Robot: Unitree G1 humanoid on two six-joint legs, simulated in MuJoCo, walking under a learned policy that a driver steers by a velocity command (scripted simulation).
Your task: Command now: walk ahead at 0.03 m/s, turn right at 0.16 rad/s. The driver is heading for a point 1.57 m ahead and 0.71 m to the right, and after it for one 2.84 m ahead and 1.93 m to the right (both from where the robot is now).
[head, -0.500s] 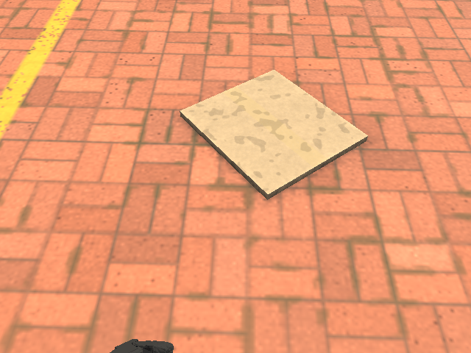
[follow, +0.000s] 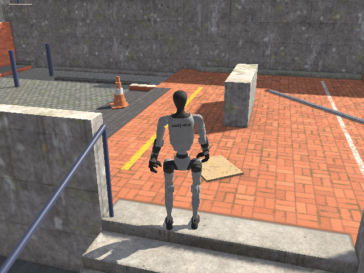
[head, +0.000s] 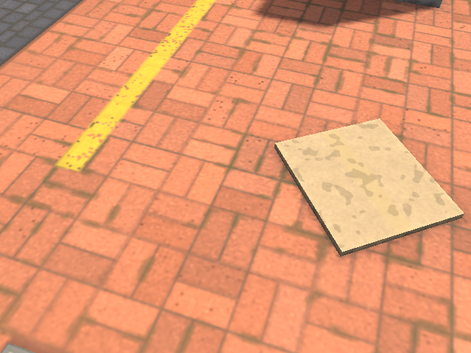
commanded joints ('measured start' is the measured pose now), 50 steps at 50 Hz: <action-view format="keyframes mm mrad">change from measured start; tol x16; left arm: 1 -55 102 23 -85 -7 18 12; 13 110 178 69 -208 28 46 11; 31 -90 129 54 -470 -29 88 17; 44 -31 128 35 -370 40 -46 -91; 50 309 126 48 -208 31 -98 -108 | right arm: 1 -76 -197 -62 -81 13 14 -42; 50 16 -198 -60 -151 -30 -73 -19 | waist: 1 -29 260 -12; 9 -30 84 -58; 12 30 -289 -33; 16 -30 -59 -106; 30 -93 -148 -86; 33 -46 349 -72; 36 -32 108 -38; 50 33 19 50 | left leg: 1 100 190 -249 -400 -359 144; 7 268 266 -173 -222 219 172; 11 -96 -52 130 151 -114 -49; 12 -245 -90 38 313 -325 -71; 15 -348 -36 -105 546 -267 -72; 30 145 -95 -64 -193 44 -22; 33 287 376 -539 -321 334 289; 41 250 193 -245 -487 -368 199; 44 376 221 -207 -472 -359 139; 50 -55 169 -72 -210 -447 137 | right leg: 1 -50 17 70 53 -42 -5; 7 -74 -5 101 106 -108 -22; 9 38 0 116 -44 86 -59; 12 305 -260 612 -262 331 -303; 28 201 -90 593 -186 269 -205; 30 122 -40 573 -129 251 -158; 33 -285 147 231 429 -375 14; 40 -358 78 190 933 -97 93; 44 -341 -3 169 457 -208 113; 50 404 35 119 -178 43 -16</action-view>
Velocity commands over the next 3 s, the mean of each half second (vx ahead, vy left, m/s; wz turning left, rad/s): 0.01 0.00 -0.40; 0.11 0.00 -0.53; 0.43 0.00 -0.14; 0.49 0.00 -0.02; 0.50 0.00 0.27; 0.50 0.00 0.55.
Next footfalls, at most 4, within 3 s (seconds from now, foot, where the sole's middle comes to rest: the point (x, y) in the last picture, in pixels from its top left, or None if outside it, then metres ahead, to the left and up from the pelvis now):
0.62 left None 0.12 0.08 -0.76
1.02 right None -0.04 -0.16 -0.76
1.48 left None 0.38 -0.23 -0.76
1.96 right None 0.52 -0.61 -0.76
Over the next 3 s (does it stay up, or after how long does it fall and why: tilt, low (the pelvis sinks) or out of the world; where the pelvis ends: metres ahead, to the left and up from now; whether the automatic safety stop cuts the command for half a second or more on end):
stays up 0.94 -0.68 -0.01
